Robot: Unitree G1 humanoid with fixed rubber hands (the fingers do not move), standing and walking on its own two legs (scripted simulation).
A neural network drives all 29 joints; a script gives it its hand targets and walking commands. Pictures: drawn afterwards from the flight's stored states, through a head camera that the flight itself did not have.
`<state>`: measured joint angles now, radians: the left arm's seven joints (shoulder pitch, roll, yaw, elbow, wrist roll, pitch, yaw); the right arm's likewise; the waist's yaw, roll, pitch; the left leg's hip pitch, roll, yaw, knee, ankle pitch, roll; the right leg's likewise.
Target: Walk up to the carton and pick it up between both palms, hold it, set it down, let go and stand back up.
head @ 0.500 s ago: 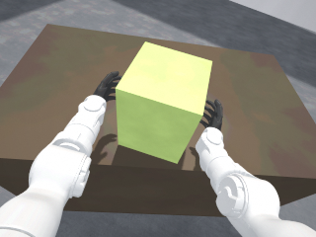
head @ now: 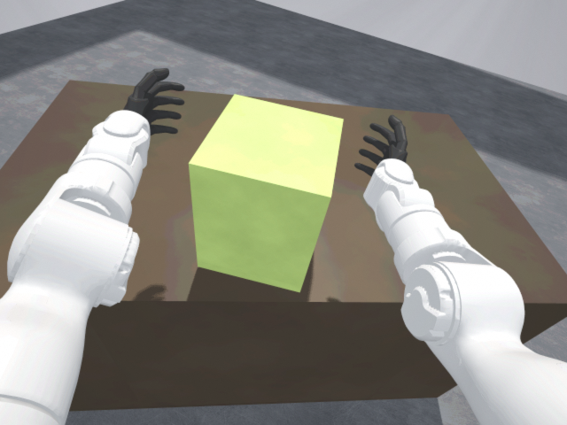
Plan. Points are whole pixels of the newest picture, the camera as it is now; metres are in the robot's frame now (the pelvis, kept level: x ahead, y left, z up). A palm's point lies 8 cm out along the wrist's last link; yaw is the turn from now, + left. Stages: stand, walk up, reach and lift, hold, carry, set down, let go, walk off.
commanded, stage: set down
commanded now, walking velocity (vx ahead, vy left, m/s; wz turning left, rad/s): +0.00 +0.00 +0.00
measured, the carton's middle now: (267, 195) +0.50 -0.04 +0.04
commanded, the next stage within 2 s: none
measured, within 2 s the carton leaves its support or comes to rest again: neither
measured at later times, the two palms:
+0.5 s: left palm (129, 118) +0.48 +0.16 +0.20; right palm (393, 169) +0.40 -0.20 +0.18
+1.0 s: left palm (124, 168) +0.45 +0.18 +0.15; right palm (413, 203) +0.36 -0.22 +0.16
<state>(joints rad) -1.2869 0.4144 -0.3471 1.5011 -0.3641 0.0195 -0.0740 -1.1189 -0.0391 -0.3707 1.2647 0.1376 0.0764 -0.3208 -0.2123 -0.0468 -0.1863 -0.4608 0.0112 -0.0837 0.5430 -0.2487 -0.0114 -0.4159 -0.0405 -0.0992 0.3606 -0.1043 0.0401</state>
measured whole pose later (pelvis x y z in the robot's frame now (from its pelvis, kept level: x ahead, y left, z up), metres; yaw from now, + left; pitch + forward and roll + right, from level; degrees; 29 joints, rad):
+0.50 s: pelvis -0.01 +0.00 +0.00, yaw +0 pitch +9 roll -3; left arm -1.30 0.46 -0.31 1.46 -0.37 0.09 -0.10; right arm -1.10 -0.04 -0.30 1.18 0.20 0.10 -0.36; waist -0.21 -0.05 -0.16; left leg -0.46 0.01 -0.08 0.54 -0.24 -0.01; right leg -0.42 -0.04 -0.10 0.36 -0.09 0.04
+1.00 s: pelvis -0.03 +0.00 +0.00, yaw +0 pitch +7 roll -2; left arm -1.12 0.49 -0.30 1.39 -0.37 0.05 -0.11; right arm -0.91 -0.04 -0.25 0.95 0.23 0.14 -0.39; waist -0.21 -0.05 -0.12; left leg -0.46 0.01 -0.08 0.54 -0.21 -0.01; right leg -0.42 -0.04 -0.10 0.36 -0.06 0.04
